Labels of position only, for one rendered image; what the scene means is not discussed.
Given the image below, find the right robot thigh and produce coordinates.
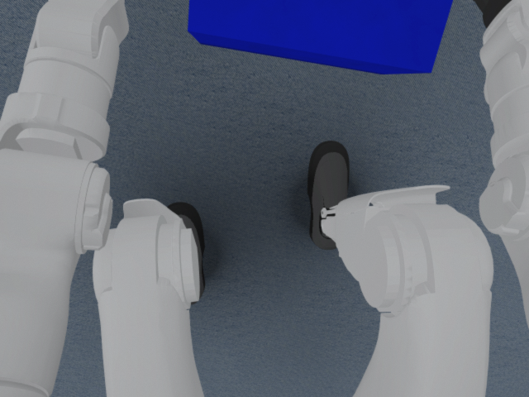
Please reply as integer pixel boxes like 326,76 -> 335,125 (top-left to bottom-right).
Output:
353,203 -> 492,397

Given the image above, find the left robot foot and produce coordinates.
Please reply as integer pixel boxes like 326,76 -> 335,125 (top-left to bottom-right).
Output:
167,202 -> 205,304

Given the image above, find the right robot forearm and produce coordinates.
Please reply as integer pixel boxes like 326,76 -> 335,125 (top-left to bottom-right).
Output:
479,0 -> 529,169

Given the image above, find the left robot forearm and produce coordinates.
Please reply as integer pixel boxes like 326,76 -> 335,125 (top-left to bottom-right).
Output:
0,0 -> 129,161

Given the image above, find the robot right upper arm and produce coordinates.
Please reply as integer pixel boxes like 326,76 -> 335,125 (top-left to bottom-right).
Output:
479,151 -> 529,328

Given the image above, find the carton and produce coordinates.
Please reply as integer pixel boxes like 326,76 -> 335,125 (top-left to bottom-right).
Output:
188,0 -> 453,74

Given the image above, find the right robot hand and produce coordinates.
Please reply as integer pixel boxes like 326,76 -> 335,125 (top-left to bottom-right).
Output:
473,0 -> 512,28

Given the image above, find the robot left upper arm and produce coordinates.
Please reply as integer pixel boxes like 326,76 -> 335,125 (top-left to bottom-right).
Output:
0,148 -> 112,397

